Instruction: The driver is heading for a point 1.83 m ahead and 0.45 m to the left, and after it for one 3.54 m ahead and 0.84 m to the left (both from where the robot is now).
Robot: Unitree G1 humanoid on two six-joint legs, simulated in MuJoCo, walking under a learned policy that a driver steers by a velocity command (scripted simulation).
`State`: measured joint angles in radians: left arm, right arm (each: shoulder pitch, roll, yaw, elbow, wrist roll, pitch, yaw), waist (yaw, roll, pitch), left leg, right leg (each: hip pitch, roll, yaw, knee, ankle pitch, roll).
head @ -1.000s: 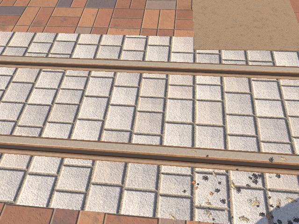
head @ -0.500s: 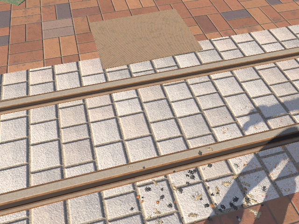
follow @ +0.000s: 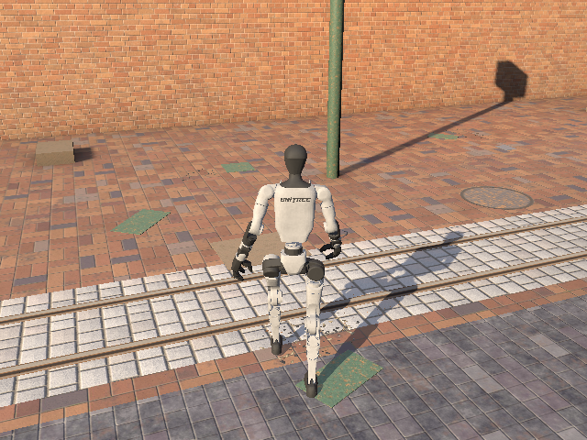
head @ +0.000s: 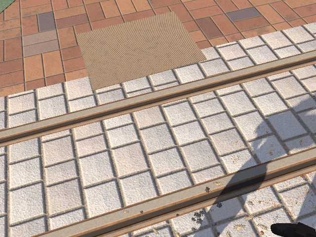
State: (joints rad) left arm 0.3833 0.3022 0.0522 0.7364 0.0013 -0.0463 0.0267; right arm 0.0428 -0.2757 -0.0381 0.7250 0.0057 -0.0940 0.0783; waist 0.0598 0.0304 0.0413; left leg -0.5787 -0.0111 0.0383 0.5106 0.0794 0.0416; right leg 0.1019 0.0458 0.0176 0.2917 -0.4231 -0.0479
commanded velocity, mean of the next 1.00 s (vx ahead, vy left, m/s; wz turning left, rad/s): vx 0.05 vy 0.00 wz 0.46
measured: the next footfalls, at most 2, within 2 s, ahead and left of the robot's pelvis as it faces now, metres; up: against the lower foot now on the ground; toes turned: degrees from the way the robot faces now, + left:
left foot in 0.02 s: +0.21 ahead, +0.09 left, +0.00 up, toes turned +1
right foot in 0.48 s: +0.26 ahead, -0.13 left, +0.00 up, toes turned +22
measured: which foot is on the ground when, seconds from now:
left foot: up 0.00-0.00, down 0.02-0.48, up 0.50-0.86, down 0.88-1.00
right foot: down 0.00-0.04, up 0.06-0.46, down 0.48-0.88, up 0.90-1.00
